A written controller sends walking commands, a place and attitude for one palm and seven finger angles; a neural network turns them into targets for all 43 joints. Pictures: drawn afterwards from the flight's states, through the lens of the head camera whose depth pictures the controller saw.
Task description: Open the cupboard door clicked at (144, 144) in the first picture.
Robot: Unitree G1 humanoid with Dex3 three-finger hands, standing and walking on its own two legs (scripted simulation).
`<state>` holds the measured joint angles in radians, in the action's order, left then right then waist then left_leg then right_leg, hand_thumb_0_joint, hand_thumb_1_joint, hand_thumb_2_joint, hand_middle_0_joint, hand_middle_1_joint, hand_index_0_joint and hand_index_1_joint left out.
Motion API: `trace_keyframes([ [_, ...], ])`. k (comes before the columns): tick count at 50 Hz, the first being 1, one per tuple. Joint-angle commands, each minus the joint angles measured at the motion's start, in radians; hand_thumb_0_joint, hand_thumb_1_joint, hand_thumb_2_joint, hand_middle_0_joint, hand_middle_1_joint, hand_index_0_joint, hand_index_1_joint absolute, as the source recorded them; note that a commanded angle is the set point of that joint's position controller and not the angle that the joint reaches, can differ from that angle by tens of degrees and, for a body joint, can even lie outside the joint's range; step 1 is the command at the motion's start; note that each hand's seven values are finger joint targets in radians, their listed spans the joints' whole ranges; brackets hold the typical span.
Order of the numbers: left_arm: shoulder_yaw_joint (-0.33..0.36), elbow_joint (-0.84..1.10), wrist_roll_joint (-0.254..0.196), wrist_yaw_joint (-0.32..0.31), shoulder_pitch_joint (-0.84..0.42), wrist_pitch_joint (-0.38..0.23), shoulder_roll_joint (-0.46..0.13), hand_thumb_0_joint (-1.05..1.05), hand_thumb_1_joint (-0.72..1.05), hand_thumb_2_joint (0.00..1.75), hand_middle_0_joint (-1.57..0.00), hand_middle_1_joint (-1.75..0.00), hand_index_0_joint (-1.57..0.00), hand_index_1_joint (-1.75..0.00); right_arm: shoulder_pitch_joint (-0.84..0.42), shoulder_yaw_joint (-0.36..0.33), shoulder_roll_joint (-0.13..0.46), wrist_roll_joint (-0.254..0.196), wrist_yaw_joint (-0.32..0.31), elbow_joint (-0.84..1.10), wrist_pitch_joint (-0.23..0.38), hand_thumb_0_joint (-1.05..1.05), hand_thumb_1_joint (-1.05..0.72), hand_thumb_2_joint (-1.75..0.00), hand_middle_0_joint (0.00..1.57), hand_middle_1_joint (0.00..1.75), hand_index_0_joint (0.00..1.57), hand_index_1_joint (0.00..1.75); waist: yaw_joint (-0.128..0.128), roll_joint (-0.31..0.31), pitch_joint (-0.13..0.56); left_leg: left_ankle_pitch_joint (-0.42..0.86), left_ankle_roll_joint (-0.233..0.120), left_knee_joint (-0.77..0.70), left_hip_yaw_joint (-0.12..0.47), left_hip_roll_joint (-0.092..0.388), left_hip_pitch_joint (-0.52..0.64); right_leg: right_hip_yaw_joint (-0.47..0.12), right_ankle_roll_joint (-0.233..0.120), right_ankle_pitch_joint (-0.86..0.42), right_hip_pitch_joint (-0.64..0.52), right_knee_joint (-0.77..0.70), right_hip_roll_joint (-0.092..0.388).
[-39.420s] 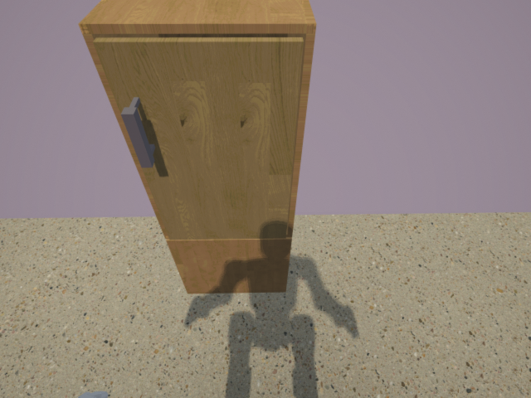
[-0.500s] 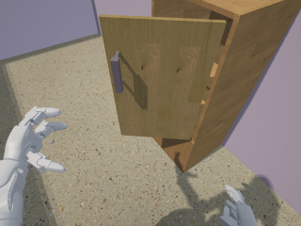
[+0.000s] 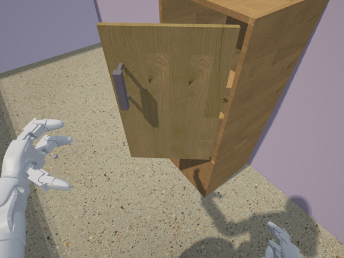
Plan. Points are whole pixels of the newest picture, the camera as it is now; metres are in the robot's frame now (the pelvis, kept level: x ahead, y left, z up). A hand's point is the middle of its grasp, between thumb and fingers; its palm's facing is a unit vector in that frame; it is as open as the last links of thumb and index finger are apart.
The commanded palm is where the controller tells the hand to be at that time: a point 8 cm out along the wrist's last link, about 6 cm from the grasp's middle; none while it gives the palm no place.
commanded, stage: raise the hand with hooked fingers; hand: left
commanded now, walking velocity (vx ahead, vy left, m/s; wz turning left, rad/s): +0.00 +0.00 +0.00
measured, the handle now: (122, 87) +0.56 +0.19 +0.09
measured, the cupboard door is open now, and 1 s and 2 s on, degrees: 50 50 50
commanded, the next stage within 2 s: move the hooked fingers beside the handle in 0.12 s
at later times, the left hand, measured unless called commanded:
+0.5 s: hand (64, 145) +0.32 +0.27 +0.11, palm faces +0.07 -1.00 -0.02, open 14.0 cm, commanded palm +0.30 +0.31 +0.11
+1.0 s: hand (76, 123) +0.39 +0.27 +0.10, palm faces +0.04 -1.00 +0.01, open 14.0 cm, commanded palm +0.36 +0.31 +0.10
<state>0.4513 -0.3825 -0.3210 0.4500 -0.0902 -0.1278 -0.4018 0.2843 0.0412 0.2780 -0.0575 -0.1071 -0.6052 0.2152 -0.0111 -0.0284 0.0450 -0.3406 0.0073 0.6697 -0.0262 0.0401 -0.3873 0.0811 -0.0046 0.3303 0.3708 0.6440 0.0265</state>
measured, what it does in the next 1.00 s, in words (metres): stands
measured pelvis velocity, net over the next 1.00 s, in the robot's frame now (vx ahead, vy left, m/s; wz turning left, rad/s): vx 0.00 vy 0.01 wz -0.02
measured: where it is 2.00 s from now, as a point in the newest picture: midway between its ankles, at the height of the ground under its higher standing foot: outside the picture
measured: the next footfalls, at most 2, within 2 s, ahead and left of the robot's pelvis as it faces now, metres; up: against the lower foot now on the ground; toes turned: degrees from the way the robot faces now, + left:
none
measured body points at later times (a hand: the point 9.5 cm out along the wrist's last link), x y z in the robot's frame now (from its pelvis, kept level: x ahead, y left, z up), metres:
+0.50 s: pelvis -0.01 +0.00 +0.00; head +0.01 -0.01 +0.45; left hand +0.31 +0.32 +0.11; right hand +0.15 -0.25 -0.09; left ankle +0.00 +0.12 -0.72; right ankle +0.00 -0.12 -0.72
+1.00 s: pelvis +0.00 +0.01 +0.00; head +0.04 +0.01 +0.44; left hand +0.38 +0.32 +0.11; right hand +0.08 -0.26 -0.11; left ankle +0.00 +0.12 -0.72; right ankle +0.00 -0.12 -0.72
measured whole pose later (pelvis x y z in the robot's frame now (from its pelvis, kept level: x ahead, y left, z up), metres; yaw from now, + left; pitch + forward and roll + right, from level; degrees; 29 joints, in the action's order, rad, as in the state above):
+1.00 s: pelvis +0.00 +0.01 +0.00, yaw -1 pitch +8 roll -1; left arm 0.45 -0.78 -0.24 0.43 -0.46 -0.21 -0.47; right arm 0.36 0.03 0.28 -0.05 -0.08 -0.63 0.11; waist 0.05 -0.01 0.06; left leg -0.35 -0.01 0.71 -0.05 0.04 -0.49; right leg 0.06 0.01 0.33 0.48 0.67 0.02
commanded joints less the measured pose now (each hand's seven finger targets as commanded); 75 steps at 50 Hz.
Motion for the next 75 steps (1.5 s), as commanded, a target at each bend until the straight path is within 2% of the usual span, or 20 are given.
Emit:
trace_keyframes([
  [1,0.084,0.223,-0.028,-0.001,-0.262,-0.076,-0.29,0.0,-0.5,0.3,-0.3,-1.2,-0.3,-1.2,-0.078,-0.049,0.126,0.0,-0.015,0.149,0.058,0.0,-0.9,-0.9,0.2,0.3,0.2,0.3,-0.006,-0.066,0.202,0.208,-0.026,-0.093,0.018,-0.043,0.104,-0.043,-0.012,-0.227,-0.065,-0.091,-0.031],
  [6,0.084,0.178,-0.042,0.005,-0.245,-0.072,-0.277,0.0,-0.5,0.3,-0.3,-1.2,-0.3,-1.2,-0.075,-0.048,0.128,-0.001,-0.018,0.141,0.059,0.0,-0.9,-0.9,0.2,0.3,0.2,0.3,-0.003,-0.004,0.187,0.207,-0.027,-0.089,0.015,-0.043,0.087,-0.045,-0.005,-0.245,-0.063,-0.093,-0.032],
  [11,0.072,0.184,-0.032,0.008,-0.266,-0.069,-0.279,0.0,-0.5,0.3,-0.3,-1.2,-0.3,-1.2,-0.081,-0.048,0.126,-0.003,-0.018,0.145,0.06,0.0,-0.9,-0.9,0.2,0.3,0.2,0.3,-0.004,-0.033,0.193,0.198,-0.027,-0.088,0.013,-0.045,0.092,-0.051,-0.005,-0.23,-0.061,-0.095,-0.027],
  [15,0.048,0.152,-0.028,-0.002,-0.387,-0.08,-0.276,0.0,-0.5,0.3,-0.3,-1.2,-0.3,-1.2,-0.075,-0.045,0.13,-0.002,-0.024,0.127,0.058,0.0,-0.9,-0.9,0.2,0.3,0.2,0.3,0.024,0.006,0.173,0.165,-0.029,-0.085,0.017,-0.043,0.083,-0.056,-0.002,-0.194,-0.033,-0.101,-0.028],
  [18,0.043,0.104,-0.012,-0.005,-0.457,-0.089,-0.287,0.0,-0.5,0.3,-0.3,-1.2,-0.3,-1.2,-0.07,-0.044,0.13,-0.003,-0.028,0.115,0.054,0.0,-0.9,-0.9,0.2,0.3,0.2,0.3,0.027,-0.028,0.181,0.144,-0.027,-0.084,0.019,-0.045,0.081,-0.06,-0.005,-0.165,-0.019,-0.101,-0.024],
  [19,0.07,0.077,-0.011,-0.006,-0.452,-0.089,-0.323,0.0,-0.5,0.3,-0.3,-1.2,-0.3,-1.2,-0.062,-0.045,0.136,0.0,-0.029,0.114,0.05,0.0,-0.9,-0.9,0.2,0.3,0.2,0.3,0.02,0.006,0.188,0.149,-0.029,-0.078,0.019,-0.042,0.071,-0.066,-0.005,-0.168,-0.036,-0.098,-0.024],
  [23,0.049,0.031,0.012,-0.006,-0.526,-0.101,-0.325,0.0,-0.5,0.3,-0.3,-1.2,-0.3,-1.2,-0.05,-0.046,0.134,-0.001,-0.027,0.108,0.039,0.0,-0.9,-0.9,0.2,0.3,0.2,0.3,0.024,-0.063,0.227,0.166,-0.026,-0.077,0.02,-0.045,0.081,-0.059,-0.01,-0.188,-0.031,-0.084,-0.024],
  [30,0.039,-0.081,0.018,-0.012,-0.568,-0.103,-0.323,0.0,-0.5,0.3,-0.3,-1.2,-0.3,-1.2,-0.017,-0.05,0.145,-0.001,-0.011,0.111,0.009,0.0,-0.9,-0.9,0.2,0.3,0.2,0.3,0.027,-0.004,0.223,0.191,-0.027,-0.073,0.022,-0.041,0.044,-0.049,-0.011,-0.232,-0.029,-0.065,-0.032],
  [33,0.01,-0.092,0.035,-0.028,-0.635,-0.111,-0.306,0.0,-0.5,0.3,-0.3,-1.2,-0.3,-1.2,-0.004,-0.052,0.144,0.0,-0.008,0.11,-0.004,0.0,-0.9,-0.9,0.2,0.3,0.2,0.3,0.037,-0.052,0.229,0.17,-0.025,-0.073,0.022,-0.042,0.051,-0.048,-0.012,-0.2,0.006,-0.065,-0.031],
  [35,0.059,-0.126,0.04,-0.037,-0.665,-0.121,-0.366,0.0,-0.5,0.3,-0.3,-1.2,-0.3,-1.2,0.017,-0.057,0.153,0.005,-0.006,0.103,-0.015,0.0,-0.9,-0.9,0.2,0.3,0.2,0.3,0.035,-0.006,0.256,0.186,-0.029,-0.064,0.022,-0.039,0.036,-0.056,-0.011,-0.22,-0.022,-0.058,-0.035],
  [43,0.045,-0.139,0.054,-0.03,-0.7,-0.164,-0.355,0.0,-0.5,0.3,-0.3,-1.2,-0.3,-1.2,0.055,-0.065,0.149,0.01,0.008,0.1,-0.048,0.0,-0.9,-0.9,0.2,0.3,0.2,0.3,0.034,-0.089,0.338,0.295,-0.026,-0.046,0.017,-0.037,0.076,-0.05,-0.017,-0.329,-0.033,-0.027,-0.043],
  [44,0.061,-0.158,0.046,-0.028,-0.682,-0.16,-0.365,0.0,-0.5,0.3,-0.3,-1.2,-0.3,-1.2,0.063,-0.067,0.153,0.011,0.009,0.104,-0.053,0.0,-0.9,-0.9,0.2,0.3,0.2,0.3,0.032,-0.044,0.333,0.309,-0.027,-0.043,0.022,-0.033,0.072,-0.046,-0.019,-0.339,-0.039,-0.023,-0.048],
  [49,0.062,-0.203,0.047,-0.025,-0.694,-0.146,-0.37,0.0,-0.5,0.3,-0.3,-1.2,-0.3,-1.2,0.079,-0.069,0.16,0.011,0.015,0.105,-0.075,0.0,-0.9,-0.9,0.2,0.3,0.2,0.3,0.037,-0.023,0.309,0.307,-0.027,-0.043,0.02,-0.031,0.048,-0.041,-0.018,-0.335,-0.019,-0.022,-0.05],
  [54,0.009,-0.196,0.061,-0.03,-0.829,-0.172,-0.338,0.0,-0.5,0.3,-0.3,-1.2,-0.3,-1.2,0.089,-0.07,0.157,0.012,0.017,0.097,-0.089,0.0,-0.9,-0.9,0.2,0.3,0.2,0.3,0.068,-0.069,0.319,0.301,-0.027,-0.03,0.022,-0.029,0.074,-0.043,-0.02,-0.314,0.025,-0.019,-0.052],
  [63,0.033,-0.365,0.096,-0.04,-0.92,-0.187,-0.4,0.0,-0.5,0.3,-0.3,-1.2,-0.3,-1.2,0.112,-0.066,0.168,0.017,0.021,0.072,-0.121,0.0,-0.9,-0.9,0.2,0.3,0.2,0.3,0.078,-0.046,0.304,0.246,-0.025,-0.017,0.034,-0.025,0.017,-0.04,-0.019,-0.258,0.074,-0.007,-0.051],
  [66,-0.004,-0.346,0.104,-0.042,-1.011,-0.211,-0.376,0.0,-0.5,0.3,-0.3,-1.2,-0.3,-1.2,0.122,-0.067,0.165,0.019,0.022,0.071,-0.129,0.0,-0.9,-0.9,0.2,0.3,0.2,0.3,0.092,-0.097,0.357,0.281,-0.02,-0.002,0.042,-0.022,0.066,-0.039,-0.02,-0.263,0.101,0.006,-0.054],
  [68,-0.021,-0.402,0.107,-0.049,-1.038,-0.215,-0.356,0.0,-0.5,0.3,-0.3,-1.2,-0.3,-1.2,0.131,-0.065,0.167,0.02,0.024,0.059,-0.133,0.0,-0.9,-0.9,0.2,0.3,0.2,0.3,0.104,-0.094,0.325,0.25,-0.016,-0.002,0.053,-0.018,0.057,-0.031,-0.021,-0.219,0.145,0.006,-0.055],
  [70,-0.012,-0.462,0.112,-0.053,-1.085,-0.215,-0.382,0.0,-0.5,0.3,-0.3,-1.2,-0.3,-1.2,0.145,-0.065,0.177,0.023,0.023,0.045,-0.14,0.0,-0.9,-0.9,0.2,0.3,0.2,0.3,0.119,-0.039,0.319,0.221,-0.021,0.002,0.055,-0.016,0.023,-0.033,-0.016,-0.208,0.151,0.008,-0.055],
  [73,-0.013,-0.498,0.131,-0.064,-1.099,-0.218,-0.391,0.0,-0.5,0.3,-0.3,-1.2,-0.3,-1.2,0.156,-0.064,0.177,0.026,0.028,0.046,-0.146,0.0,-0.9,-0.9,0.2,0.3,0.2,0.3,0.114,-0.087,0.345,0.215,-0.021,0.013,0.048,-0.022,0.013,-0.041,-0.016,-0.205,0.158,0.016,-0.052],
  [75,0.032,-0.503,0.147,-0.07,-1.129,-0.231,-0.464,0.0,-0.5,0.3,-0.3,-1.2,-0.3,-1.2,0.173,-0.066,0.183,0.031,0.031,0.043,-0.158,0.0,-0.9,-0.9,0.2,0.3,0.2,0.3,0.108,-0.078,0.394,0.245,-0.021,0.024,0.052,-0.019,0.005,-0.043,-0.016,-0.231,0.133,0.032,-0.053],
])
